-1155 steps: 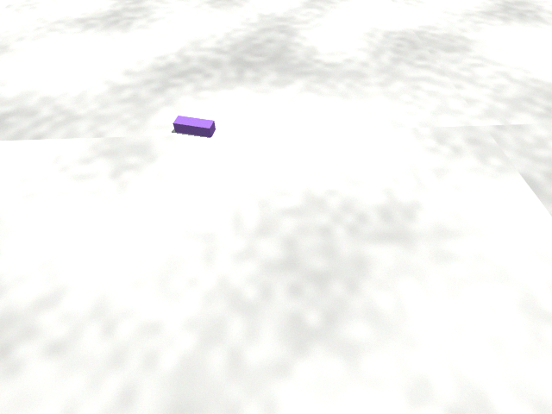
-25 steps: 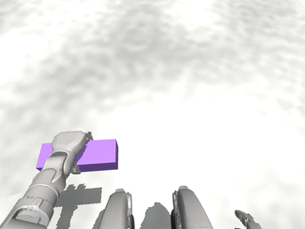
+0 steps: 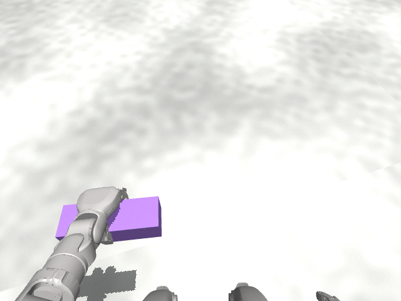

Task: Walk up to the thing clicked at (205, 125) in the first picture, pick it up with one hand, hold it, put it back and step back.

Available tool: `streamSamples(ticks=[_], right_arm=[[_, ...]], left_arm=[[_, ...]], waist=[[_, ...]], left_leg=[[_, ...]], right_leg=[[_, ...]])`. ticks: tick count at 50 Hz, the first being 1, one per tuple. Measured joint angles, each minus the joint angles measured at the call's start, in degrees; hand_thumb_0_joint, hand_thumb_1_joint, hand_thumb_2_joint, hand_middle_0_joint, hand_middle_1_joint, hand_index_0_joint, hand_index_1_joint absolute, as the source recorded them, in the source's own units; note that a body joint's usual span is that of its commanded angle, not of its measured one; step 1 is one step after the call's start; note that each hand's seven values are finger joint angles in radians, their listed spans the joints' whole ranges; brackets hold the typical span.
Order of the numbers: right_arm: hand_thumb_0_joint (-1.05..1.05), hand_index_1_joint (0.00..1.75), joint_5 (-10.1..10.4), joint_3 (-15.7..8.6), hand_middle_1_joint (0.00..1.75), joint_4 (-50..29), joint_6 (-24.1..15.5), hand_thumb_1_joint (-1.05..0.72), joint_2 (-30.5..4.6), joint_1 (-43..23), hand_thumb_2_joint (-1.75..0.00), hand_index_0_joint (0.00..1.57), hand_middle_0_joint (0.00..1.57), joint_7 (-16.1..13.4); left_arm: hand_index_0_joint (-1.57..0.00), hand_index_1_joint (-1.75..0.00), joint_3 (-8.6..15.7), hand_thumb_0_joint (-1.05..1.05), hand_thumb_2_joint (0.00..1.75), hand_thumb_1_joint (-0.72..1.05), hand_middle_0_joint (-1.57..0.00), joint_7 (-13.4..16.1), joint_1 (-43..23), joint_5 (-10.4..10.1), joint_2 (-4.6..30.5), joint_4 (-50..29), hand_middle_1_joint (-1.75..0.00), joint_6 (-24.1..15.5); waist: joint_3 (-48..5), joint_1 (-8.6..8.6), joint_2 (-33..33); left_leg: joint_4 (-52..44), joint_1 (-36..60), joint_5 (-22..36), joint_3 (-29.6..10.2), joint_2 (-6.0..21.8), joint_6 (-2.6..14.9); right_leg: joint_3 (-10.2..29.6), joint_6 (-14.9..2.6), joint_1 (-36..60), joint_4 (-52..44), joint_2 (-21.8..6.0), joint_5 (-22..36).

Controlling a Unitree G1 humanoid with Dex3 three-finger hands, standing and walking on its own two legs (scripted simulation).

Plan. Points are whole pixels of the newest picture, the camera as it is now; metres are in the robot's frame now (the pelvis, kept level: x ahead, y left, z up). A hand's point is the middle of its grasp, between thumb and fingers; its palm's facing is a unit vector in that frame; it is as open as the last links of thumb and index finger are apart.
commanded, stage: lift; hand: left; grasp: from above
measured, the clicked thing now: (113, 221) +0.32 +0.21 -0.12
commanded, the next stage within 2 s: hold in 0.02 s
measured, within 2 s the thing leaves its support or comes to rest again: neither
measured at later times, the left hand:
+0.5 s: hand (97, 210) +0.32 +0.23 -0.05, palm faces -0.49 -0.04 -0.87, open 10.6 cm
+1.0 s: hand (94, 217) +0.29 +0.22 -0.03, palm faces -0.49 -0.03 -0.87, open 10.6 cm
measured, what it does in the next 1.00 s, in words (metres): stands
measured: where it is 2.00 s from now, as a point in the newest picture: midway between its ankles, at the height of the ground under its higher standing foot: outside the picture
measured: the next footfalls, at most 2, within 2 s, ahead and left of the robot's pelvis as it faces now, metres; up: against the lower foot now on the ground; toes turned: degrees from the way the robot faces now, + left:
none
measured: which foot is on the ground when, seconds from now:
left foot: down 0.00-1.00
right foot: down 0.00-1.00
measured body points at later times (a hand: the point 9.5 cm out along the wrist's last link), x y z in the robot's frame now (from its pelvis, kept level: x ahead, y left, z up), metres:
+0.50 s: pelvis +0.02 +0.00 +0.03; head +0.06 +0.00 +0.47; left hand +0.34 +0.23 +0.00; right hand +0.12 -0.26 -0.10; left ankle +0.02 +0.12 -0.69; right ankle +0.02 -0.14 -0.69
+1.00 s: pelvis +0.01 +0.00 +0.03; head +0.03 -0.02 +0.48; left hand +0.31 +0.22 +0.02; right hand +0.13 -0.26 -0.09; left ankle +0.02 +0.12 -0.69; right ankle +0.02 -0.14 -0.69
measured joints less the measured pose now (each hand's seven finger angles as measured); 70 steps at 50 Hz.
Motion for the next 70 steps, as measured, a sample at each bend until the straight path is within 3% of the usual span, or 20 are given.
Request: streamSamples(ticks=[14, 25, 45, 70], right_arm=[[0.01, 0.29, 0.3, -0.4, 0.30, -0.1, 0.9, -0.89, 0.0, -1.2, -0.89, 0.20, 0.20, 0.1], [0.01, 0.29, 0.5, -0.7, 0.30, -1.0, 1.5, -0.89, -0.3, -1.5, -0.89, 0.20, 0.20, 0.4], [0.01, 0.29, 0.9, -0.3, 0.30, -2.4, 2.7, -0.90, -0.5, -1.8, -0.90, 0.20, 0.20, 0.2], [0.01, 0.29, 1.2, 0.5, 0.30, -2.7, 2.5, -0.90, -0.6, -3.8, -0.90, 0.20, 0.20, -0.6]], left_arm=[[-0.68, -0.58, -0.8, 0.00, 0.56, -0.10, -0.65, -1.5, 2.4, 0.9, 0.4, -2.7, -0.63, -1.7], [-0.68, -0.57, -1.0, 0.00, 0.56, -0.10, -0.65, -3.9, 2.7, 0.4, 0.7, -4.0, -0.63, -1.6], [-0.69, -0.57, -1.0, 0.00, 0.56, -0.11, -0.66, -7.3, 5.1, 0.2, 1.0, -8.3, -0.63, -2.3], [-0.67, -0.58, -1.3, 0.00, 0.55, -0.09, -0.64, -9.2, 6.2, -0.6, 1.3, -11.3, -0.64, -2.7]], waist=[[1.1, 1.33, 0.0], [1.3, 1.94, 0.3], [2.5, 2.91, 0.7], [3.9, 3.71, 1.2]], left_leg=[[-7.7, 8.4, 2.1, 0.7, -0.4, 0.19], [-11.7, 12.9, 3.4, 1.1, -0.6, 0.29], [-16.0, 17.4, 5.8, 1.5, -0.6, 0.16], [-19.6, 21.2, 8.5, 1.4, -0.7, -0.09]], right_leg=[[0.4, 0.27, 8.2, -7.6, -0.3, 2.1], [0.8, 0.37, 12.5, -11.4, -0.4, 3.4], [1.0, 0.16, 16.6, -14.9, -0.4, 5.6], [1.0, -0.15, 20.0, -17.8, -0.4, 7.8]])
